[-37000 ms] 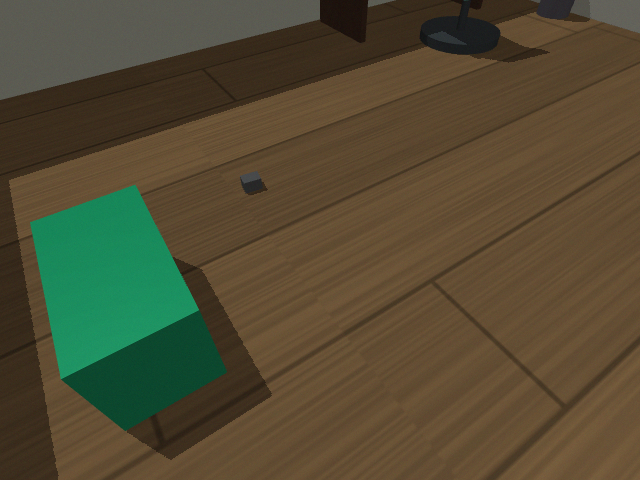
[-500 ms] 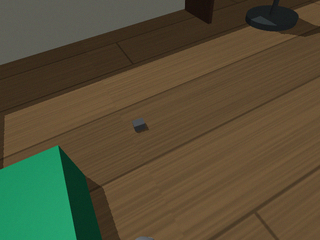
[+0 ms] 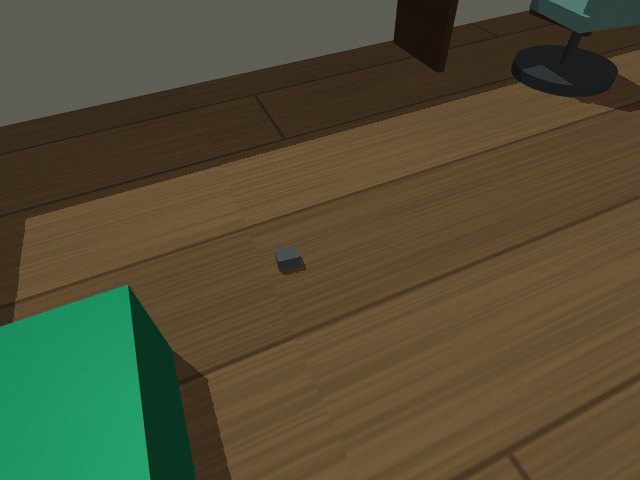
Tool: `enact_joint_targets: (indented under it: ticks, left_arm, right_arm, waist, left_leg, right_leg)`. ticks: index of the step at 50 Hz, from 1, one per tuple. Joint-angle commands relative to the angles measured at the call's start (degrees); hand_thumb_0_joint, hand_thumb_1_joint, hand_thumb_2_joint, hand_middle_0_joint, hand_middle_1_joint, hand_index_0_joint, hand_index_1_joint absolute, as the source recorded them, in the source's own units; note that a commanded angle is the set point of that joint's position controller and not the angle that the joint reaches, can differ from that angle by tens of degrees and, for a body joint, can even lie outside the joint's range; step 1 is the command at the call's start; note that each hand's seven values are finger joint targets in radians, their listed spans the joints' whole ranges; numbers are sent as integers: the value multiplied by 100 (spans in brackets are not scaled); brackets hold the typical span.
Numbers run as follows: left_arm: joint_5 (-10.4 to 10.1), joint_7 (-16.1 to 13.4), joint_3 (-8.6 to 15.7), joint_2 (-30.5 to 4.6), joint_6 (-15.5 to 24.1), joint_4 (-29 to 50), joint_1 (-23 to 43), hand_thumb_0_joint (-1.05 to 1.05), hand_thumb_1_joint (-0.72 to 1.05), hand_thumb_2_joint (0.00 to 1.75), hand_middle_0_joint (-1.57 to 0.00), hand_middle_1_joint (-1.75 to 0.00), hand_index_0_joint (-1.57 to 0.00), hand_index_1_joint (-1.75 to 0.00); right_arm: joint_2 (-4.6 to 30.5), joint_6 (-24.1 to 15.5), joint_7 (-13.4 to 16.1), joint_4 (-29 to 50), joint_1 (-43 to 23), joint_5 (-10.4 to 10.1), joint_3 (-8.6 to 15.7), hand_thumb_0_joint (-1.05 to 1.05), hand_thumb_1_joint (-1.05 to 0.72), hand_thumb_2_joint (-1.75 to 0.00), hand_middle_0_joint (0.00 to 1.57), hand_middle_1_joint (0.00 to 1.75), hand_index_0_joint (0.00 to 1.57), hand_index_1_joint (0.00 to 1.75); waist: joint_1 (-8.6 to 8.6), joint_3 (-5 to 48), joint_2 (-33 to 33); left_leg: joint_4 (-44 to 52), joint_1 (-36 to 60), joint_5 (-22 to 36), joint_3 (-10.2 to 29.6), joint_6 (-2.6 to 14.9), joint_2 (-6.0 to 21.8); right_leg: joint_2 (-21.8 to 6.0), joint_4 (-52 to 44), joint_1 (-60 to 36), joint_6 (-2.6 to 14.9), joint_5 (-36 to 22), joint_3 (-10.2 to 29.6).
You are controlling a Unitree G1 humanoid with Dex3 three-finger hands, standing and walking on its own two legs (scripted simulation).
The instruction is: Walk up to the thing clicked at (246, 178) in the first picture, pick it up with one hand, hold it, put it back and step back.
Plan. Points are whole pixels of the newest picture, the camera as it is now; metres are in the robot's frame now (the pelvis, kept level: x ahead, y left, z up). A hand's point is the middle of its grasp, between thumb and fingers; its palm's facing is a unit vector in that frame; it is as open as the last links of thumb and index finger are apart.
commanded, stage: step back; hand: left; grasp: from above
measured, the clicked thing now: (287, 258) +1.05 +0.22 -0.73
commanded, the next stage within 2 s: stand in 0.44 s
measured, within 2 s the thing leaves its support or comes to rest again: neither
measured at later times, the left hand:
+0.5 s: hand out of the picture +0.14 +0.30 -0.15, palm faces +0.00 -0.93 -0.36, open 7.4 cm
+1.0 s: hand out of the picture +0.10 +0.28 -0.14, palm faces -0.03 -0.94 -0.34, open 7.4 cm
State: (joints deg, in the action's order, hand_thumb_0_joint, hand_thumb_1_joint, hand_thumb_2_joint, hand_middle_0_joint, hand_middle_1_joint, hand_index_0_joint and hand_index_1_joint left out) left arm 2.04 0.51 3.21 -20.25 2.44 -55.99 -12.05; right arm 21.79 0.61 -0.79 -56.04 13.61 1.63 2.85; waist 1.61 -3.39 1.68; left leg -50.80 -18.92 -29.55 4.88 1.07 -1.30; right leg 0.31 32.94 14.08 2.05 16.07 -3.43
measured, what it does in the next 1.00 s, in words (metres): steps on the spot: left foot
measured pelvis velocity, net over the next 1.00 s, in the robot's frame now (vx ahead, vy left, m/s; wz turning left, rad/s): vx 0.02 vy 0.03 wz -0.01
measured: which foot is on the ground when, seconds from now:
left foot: up 0.00-0.12, down 0.14-1.00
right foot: down 0.00-1.00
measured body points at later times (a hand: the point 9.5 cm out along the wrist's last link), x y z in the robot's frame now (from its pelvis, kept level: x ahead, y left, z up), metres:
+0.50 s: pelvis +0.04 +0.04 +0.01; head +0.06 +0.04 +0.46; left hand +0.14 +0.35 -0.12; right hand +0.16 -0.26 -0.12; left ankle +0.06 +0.16 -0.73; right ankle +0.02 -0.11 -0.73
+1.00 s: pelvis +0.02 +0.03 +0.02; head +0.03 +0.03 +0.47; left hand +0.10 +0.33 -0.11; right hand +0.09 -0.28 -0.11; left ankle +0.06 +0.16 -0.73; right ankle +0.02 -0.11 -0.73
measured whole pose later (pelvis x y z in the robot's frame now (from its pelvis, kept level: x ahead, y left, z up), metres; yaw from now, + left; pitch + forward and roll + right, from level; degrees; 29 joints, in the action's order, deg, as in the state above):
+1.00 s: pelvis +0.02 +0.03 +0.02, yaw -1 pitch -3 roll +0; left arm 0.4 0.9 0.1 -20.4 0.7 -65.4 -6.1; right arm 20.1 -0.6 -1.3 -65.5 6.0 0.7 0.6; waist -0.1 -3.7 -0.1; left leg -19.4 -8.6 -7.6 0.2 -1.4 1.5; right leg -1.5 19.9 5.7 -1.3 10.9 -0.2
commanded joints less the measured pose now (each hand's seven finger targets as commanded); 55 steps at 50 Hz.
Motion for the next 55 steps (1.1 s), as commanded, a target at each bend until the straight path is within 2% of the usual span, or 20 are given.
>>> enact_joint_targets:
  ticks: [1,3,5,6,7,8,9,10,11,12,13,15,20,22,25,32,36,41,47,55]
  left_arm:
    - [-15,-149,387,-1635,229,377,308,0,90,90,-20,-30,-20,-30]
    - [-27,-124,347,-1653,187,458,550,0,90,90,-20,-30,-20,-30]
    - [-85,-117,276,-1564,108,510,828,0,90,90,-20,-30,-20,-30]
    - [-112,-115,231,-1470,55,521,813,0,90,90,-20,-30,-20,-30]
    - [-122,-109,161,-1320,16,508,663,0,90,90,-20,-30,-20,-30]
    - [-157,-106,95,-1135,-8,522,583,0,90,90,-20,-30,-20,-30]
    - [-235,-106,57,-981,-73,479,490,0,90,90,-20,-30,-20,-30]
    - [-232,-145,132,-1243,-147,304,378,0,90,90,-20,-30,-20,-30]
    - [-190,-135,141,-1305,-158,195,344,0,90,90,-20,-30,-20,-30]
    - [-177,-128,105,-1215,-127,164,316,0,90,90,-20,-30,-20,-30]
    - [-146,-130,112,-1259,-91,89,279,0,90,90,-20,-30,-20,-30]
    - [-167,-149,146,-1394,-46,53,295,0,90,90,-20,-30,-20,-30]
    - [-178,-170,109,-1341,-71,29,611,0,90,90,-20,-30,-20,-30]
    - [-250,-136,-57,-1104,-53,-193,520,0,90,90,-20,-30,-20,-30]
    - [-208,-111,-66,-1192,-42,-237,771,0,90,90,-20,-30,-20,-30]
    - [-177,-100,-89,-1219,-26,-415,948,0,90,90,-20,-30,-20,-30]
    - [-169,-97,-86,-1223,15,-453,1001,0,90,90,-20,-30,-20,-30]
    - [-157,-83,-82,-1222,-13,-551,991,0,90,90,-20,-30,-20,-30]
    - [-140,-45,-69,-1229,-45,-590,942,0,90,90,-20,-30,-20,-30]
    - [-165,-40,-69,-1260,-17,-572,875,0,90,90,-20,-30,-20,-30]
  right_arm:
    - [972,-156,62,296,-13,18,284,0,-90,-90,20,30,20,30]
    - [913,-168,51,240,86,0,251,0,-90,-90,20,30,20,30]
    - [841,-195,70,97,189,9,269,0,-90,-90,20,30,20,30]
    - [826,-208,101,19,176,22,270,0,-90,-90,20,30,20,30]
    - [915,-224,138,8,77,38,296,0,-90,-90,20,30,20,30]
    - [1108,-256,177,51,18,76,322,0,-90,-90,20,30,20,30]
    - [1354,-289,195,177,-373,76,301,0,-90,-90,20,30,20,30]
    - [1639,-268,180,232,-720,19,316,0,-90,-90,20,30,20,30]
    - [1589,-245,163,217,-898,28,314,0,-90,-90,20,30,20,30]
    - [1433,-236,163,155,-989,21,251,0,-90,-90,20,30,20,30]
    - [1278,-235,165,150,-1043,-4,199,0,-90,-90,20,30,20,30]
    - [1137,-264,183,94,-955,-55,149,0,-90,-90,20,30,20,30]
    - [1144,-238,201,-119,-997,-88,178,0,-90,-90,20,30,20,30]
    - [1074,-265,158,-181,-966,-138,78,0,-90,-90,20,30,20,30]
    - [1041,-266,129,-243,-1122,-135,55,0,-90,-90,20,30,20,30]
    - [1010,-256,86,-350,-1341,-122,45,0,-90,-90,20,30,20,30]
    - [1007,-279,74,-404,-1302,-122,30,0,-90,-90,20,30,20,30]
    - [964,-241,61,-458,-1337,-124,9,0,-90,-90,20,30,20,30]
    - [1039,-243,45,-522,-1248,-103,20,0,-90,-90,20,30,20,30]
    - [1026,-265,53,-598,-1067,-91,3,0,-90,-90,20,30,20,30]
  waist:
    - [-26,-91,-686]
    - [-134,62,-1026]
    - [-287,214,-987]
    - [-316,253,-818]
    - [-288,347,-621]
    - [-237,541,-115]
    - [-53,515,477]
    - [-15,461,625]
    - [32,313,561]
    - [124,339,505]
    - [125,486,466]
    - [18,812,394]
    - [-88,1127,155]
    - [-104,1112,54]
    - [-159,737,-53]
    - [-151,455,-149]
    - [-178,626,-100]
    - [-161,309,-156]
    - [-155,169,18]
    - [-179,390,-160]
  left_leg:
    - [164,-578,334,232,-35,367]
    - [957,31,494,-247,-89,383]
    - [1851,651,1219,-581,-106,181]
    - [2318,876,1685,-657,-123,85]
    - [2492,1195,2244,-395,-47,203]
    - [2674,1234,2717,290,112,760]
    - [3115,745,2388,1333,431,1500]
    - [3110,65,1880,1499,923,1842]
    - [3111,-365,1670,1367,934,1753]
    - [2916,-41,2018,915,666,1492]
    - [2660,140,2563,600,413,1250]
    - [2214,368,3391,214,178,922]
    - [2192,990,4215,53,199,944]
    - [2398,1227,3929,137,178,930]
    - [2733,1142,3415,122,105,905]
    - [3129,1304,3029,28,1,875]
    - [3212,1394,3251,-19,-23,881]
    - [3483,1222,2283,-4,-71,828]
    - [3725,920,1457,108,-95,830]
    - [3515,1228,2111,31,-71,850]
  right_leg:
    - [-1613,-1492,-49,806,34,1877]
    - [-1536,-1257,216,772,-755,1415]
    - [-1255,-783,417,582,-1001,921]
    - [-1094,-405,411,453,-1249,779]
    - [-955,-94,587,268,-1480,686]
    - [-700,309,614,81,-1331,502]
    - [-212,620,583,-133,-212,313]
    - [-120,680,25,-127,1000,279]
    - [-191,607,-425,-120,1023,354]
    - [-233,-92,-392,-78,579,367]
    - [-372,-281,-510,-58,-269,482]
    - [-554,-311,-701,-12,-1538,724]
    - [-609,-317,-663,-24,-2005,624]
    - [-668,-645,-753,-46,-2048,720]
    - [-664,-910,-631,-99,-1709,736]
    - [-745,-1401,-671,-129,-1350,758]
    - [-776,-1481,-915,-157,-1633,754]
    - [-753,-1743,-678,-163,-725,790]
    - [-704,-1779,-599,-131,-176,780]
    - [-770,-1783,-586,-112,-580,882]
